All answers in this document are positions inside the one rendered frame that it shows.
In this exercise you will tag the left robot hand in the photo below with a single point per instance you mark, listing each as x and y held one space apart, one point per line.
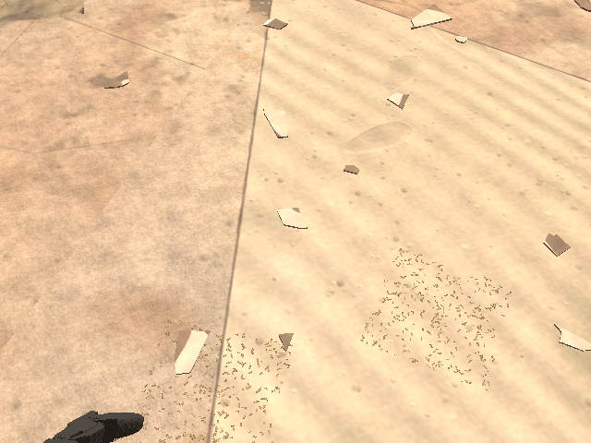
99 428

